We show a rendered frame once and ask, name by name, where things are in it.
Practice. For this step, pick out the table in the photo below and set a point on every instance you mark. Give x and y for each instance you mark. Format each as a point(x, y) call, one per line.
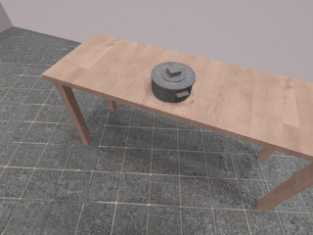
point(263, 108)

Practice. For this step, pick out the pot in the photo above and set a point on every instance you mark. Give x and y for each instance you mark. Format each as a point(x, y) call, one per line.
point(171, 96)

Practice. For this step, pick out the knob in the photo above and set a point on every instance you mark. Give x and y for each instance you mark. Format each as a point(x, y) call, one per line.
point(173, 70)

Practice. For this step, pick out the lid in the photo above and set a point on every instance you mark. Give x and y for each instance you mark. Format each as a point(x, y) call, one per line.
point(164, 80)

